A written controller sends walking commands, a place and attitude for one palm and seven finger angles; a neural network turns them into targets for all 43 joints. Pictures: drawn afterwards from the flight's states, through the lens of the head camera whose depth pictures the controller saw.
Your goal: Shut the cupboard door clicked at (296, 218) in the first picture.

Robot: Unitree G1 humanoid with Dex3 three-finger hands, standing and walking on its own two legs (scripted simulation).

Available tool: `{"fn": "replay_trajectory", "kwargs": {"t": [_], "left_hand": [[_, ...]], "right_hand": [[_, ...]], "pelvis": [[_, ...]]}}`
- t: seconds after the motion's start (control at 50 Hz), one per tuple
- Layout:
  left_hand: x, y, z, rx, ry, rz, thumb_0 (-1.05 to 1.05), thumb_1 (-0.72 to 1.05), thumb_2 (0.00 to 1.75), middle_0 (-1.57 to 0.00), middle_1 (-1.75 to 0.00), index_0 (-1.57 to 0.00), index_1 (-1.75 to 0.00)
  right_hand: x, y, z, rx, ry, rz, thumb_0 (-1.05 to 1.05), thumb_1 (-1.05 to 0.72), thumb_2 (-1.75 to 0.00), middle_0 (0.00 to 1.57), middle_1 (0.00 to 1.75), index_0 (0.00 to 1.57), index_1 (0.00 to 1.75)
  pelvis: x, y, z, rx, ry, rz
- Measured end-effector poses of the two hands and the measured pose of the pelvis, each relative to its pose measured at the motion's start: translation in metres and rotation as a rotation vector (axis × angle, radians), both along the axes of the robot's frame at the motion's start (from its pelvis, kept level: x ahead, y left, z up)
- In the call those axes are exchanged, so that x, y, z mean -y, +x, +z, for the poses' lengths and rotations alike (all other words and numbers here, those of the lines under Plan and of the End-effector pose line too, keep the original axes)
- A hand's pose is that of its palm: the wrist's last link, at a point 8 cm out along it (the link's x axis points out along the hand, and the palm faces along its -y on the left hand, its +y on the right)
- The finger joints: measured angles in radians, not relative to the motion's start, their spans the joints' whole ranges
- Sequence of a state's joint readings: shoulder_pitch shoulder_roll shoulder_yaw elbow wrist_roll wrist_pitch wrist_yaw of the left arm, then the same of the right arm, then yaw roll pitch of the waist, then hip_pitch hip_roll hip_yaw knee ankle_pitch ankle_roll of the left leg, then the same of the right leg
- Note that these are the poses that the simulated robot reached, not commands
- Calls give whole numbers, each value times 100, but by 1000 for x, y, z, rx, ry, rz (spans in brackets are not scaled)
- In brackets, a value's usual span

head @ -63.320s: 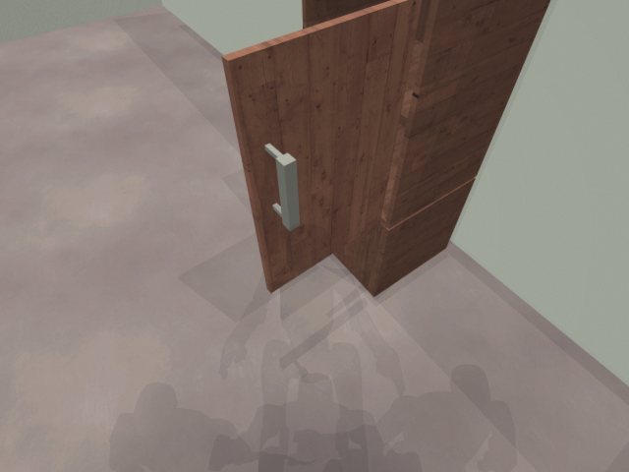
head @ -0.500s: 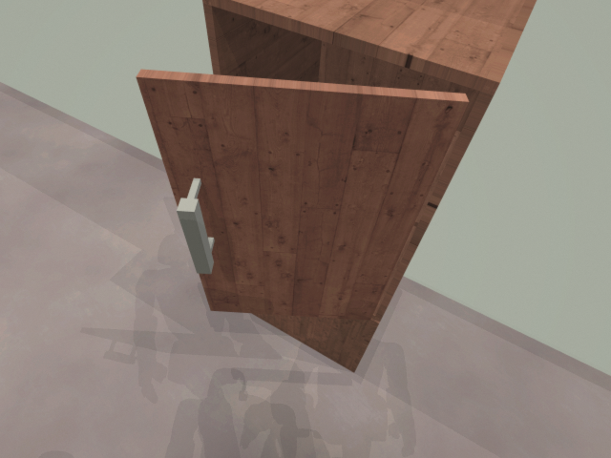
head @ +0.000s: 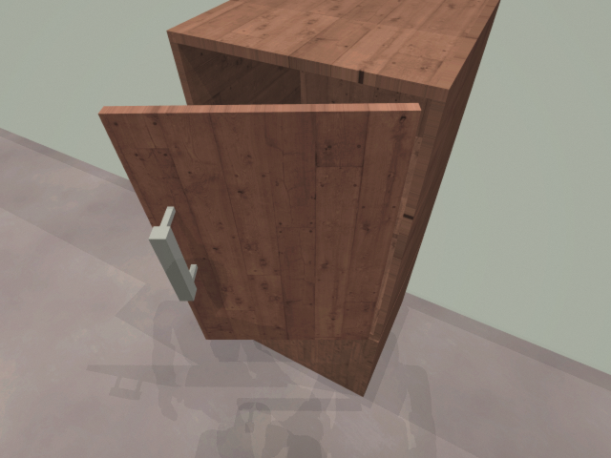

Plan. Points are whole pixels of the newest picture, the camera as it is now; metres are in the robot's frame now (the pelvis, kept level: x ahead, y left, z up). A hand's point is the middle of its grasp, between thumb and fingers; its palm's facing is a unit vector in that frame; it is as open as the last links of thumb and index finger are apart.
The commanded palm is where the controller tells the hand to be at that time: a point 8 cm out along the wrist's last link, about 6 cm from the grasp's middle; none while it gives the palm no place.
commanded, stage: come to a stop and stand still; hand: left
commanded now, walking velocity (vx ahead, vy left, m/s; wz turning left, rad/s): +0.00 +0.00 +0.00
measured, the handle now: (179, 255) +0.41 +0.23 +0.02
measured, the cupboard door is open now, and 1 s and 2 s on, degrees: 27 27 27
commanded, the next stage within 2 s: look again from close up in 0.50 s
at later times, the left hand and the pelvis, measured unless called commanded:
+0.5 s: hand out of the picture +0.02 +0.15 -0.17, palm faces +0.02 -0.98 -0.19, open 7.4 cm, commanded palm none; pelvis +0.03 -0.02 +0.00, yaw +0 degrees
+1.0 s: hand out of the picture +0.02 +0.16 -0.17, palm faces +0.02 -0.98 -0.20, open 7.4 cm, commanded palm none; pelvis +0.02 -0.01 +0.01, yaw +0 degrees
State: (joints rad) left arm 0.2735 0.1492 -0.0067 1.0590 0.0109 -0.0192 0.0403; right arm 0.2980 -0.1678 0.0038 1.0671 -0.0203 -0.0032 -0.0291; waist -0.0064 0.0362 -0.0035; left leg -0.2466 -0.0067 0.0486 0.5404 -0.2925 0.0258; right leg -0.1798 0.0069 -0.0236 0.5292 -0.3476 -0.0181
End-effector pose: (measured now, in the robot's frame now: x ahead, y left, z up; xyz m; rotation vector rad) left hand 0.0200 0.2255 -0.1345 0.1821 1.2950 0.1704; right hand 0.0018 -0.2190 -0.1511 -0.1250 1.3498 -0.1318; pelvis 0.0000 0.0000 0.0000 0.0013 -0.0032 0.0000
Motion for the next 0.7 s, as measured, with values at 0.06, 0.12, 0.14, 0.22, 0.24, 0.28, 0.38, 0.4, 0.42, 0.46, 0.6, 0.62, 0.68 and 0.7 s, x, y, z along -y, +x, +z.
{"fn": "replay_trajectory", "kwargs": {"t": [0.06, 0.12, 0.14, 0.22, 0.24, 0.28, 0.38, 0.4, 0.42, 0.46, 0.6, 0.62, 0.68, 0.7], "left_hand": [[3, -7, 2, -41, 0, 1, 1, 92, 90, -20, -30, -20, -30], [7, -13, 2, -78, -5, 6, 1, 92, 90, -20, -30, -20, -30], [8, -14, 1, -88, -7, 8, 1, 92, 90, -20, -30, -20, -30], [15, -17, -1, -111, -18, 17, 1, 91, 90, -20, -30, -20, -30], [17, -17, -2, -114, -21, 19, 1, 91, 90, -20, -30, -20, -30], [20, -16, -3, -117, -27, 22, 1, 91, 90, -20, -30, -20, -30], [26, -10, -5, -112, -38, 24, 1, 91, 90, -20, -30, -20, -30], [26, -9, -5, -110, -40, 24, 0, 91, 90, -20, -30, -20, -30], [27, -8, -6, -107, -41, 23, 0, 91, 90, -20, -30, -20, -30], [28, -5, -6, -102, -43, 22, 0, 91, 90, -20, -30, -20, -30], [24, 1, -5, -91, -36, 20, 1, 91, 90, -20, -30, -20, -30], [23, 1, -5, -91, -35, 20, 1, 91, 90, -20, -30, -20, -30], [21, 1, -4, -90, -30, 20, 0, 91, 90, -20, -30, -20, -30], [20, 1, -4, -90, -29, 20, 0, 91, 90, -20, -30, -20, -30]], "right_hand": [[4, 5, 1, -4, 1, 3, 2, -94, -90, 20, 30, 20, 30], [7, 10, 3, -13, -1, 4, 2, -93, -90, 20, 30, 20, 30], [8, 11, 3, -17, -2, 6, 1, -93, -90, 20, 30, 20, 30], [12, 18, 5, -27, -10, 9, 1, -92, -90, 20, 30, 20, 30], [13, 20, 5, -28, -13, 9, 1, -92, -90, 20, 30, 20, 30], [16, 24, 6, -28, -18, 10, 1, -92, -90, 20, 30, 20, 30], [20, 33, 7, -21, -29, 12, 1, -92, -90, 20, 30, 20, 30], [20, 35, 8, -19, -31, 12, 1, -92, -90, 20, 30, 20, 30], [21, 36, 8, -17, -32, 12, 1, -92, -90, 20, 30, 20, 30], [21, 38, 9, -12, -35, 12, 1, -92, -90, 20, 30, 20, 30], [22, 40, 10, -12, -38, 13, 1, -92, -90, 20, 30, 20, 30], [22, 39, 10, -14, -38, 13, 1, -92, -90, 20, 30, 20, 30], [21, 37, 10, -20, -36, 12, 1, -92, -90, 20, 30, 20, 30], [20, 36, 10, -23, -35, 11, 1, -92, -90, 20, 30, 20, 30]], "pelvis": [[3, 4, 2, -9, 7, -4], [6, 9, 3, -14, 11, -6], [7, 11, 4, -15, 11, -6], [11, 17, 4, -14, 13, -6], [12, 19, 4, -13, 13, -6], [13, 21, 4, -11, 12, -6], [16, 25, 4, -8, 12, -6], [16, 26, 4, -7, 12, -7], [17, 26, 4, -7, 12, -7], [17, 27, 4, -6, 12, -6], [17, 28, 5, -4, 12, -7], [17, 28, 5, -4, 12, -7], [17, 27, 6, -4, 12, -7], [16, 27, 6, -4, 12, -7]]}}
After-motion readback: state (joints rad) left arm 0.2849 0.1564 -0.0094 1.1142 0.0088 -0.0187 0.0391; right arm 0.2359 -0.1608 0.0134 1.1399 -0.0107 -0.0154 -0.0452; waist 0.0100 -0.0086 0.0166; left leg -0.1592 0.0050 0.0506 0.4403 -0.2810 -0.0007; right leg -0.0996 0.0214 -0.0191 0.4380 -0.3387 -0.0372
